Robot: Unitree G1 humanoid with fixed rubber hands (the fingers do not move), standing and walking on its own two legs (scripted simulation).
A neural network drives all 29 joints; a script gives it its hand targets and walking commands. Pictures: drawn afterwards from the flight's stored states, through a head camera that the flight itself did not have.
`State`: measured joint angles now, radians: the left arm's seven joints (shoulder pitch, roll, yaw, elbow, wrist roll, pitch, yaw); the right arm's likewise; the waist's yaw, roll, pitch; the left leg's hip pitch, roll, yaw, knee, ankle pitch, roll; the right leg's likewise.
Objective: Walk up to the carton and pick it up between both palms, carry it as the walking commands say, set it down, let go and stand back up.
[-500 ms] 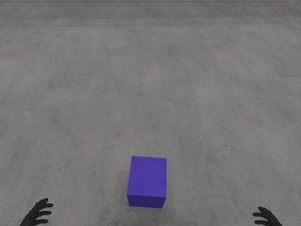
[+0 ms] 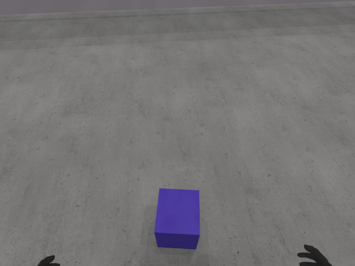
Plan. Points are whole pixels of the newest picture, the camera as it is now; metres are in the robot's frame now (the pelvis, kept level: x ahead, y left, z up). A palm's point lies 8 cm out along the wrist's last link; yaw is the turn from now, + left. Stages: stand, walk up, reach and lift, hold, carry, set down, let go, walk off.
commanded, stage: walk up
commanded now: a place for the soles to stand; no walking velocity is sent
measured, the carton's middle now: (178, 219) +0.45 +0.02 -0.65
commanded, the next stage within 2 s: reach and lift in 0.94 s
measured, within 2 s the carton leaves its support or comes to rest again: neither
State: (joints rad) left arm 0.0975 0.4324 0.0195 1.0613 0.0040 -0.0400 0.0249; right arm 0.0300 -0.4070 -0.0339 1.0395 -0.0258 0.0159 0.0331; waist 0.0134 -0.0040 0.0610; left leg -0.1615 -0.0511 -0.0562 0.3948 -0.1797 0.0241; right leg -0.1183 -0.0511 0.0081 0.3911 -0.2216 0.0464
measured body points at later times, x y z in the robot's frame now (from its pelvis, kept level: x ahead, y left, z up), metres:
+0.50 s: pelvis +0.01 +0.00 +0.00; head +0.02 +0.00 +0.45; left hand +0.11 +0.33 -0.11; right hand +0.12 -0.32 -0.11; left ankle +0.02 +0.10 -0.74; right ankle +0.00 -0.15 -0.74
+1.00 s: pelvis +0.01 +0.00 +0.00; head +0.03 -0.01 +0.45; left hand +0.14 +0.32 -0.10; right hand +0.13 -0.32 -0.11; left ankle +0.02 +0.11 -0.74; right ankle +0.00 -0.15 -0.74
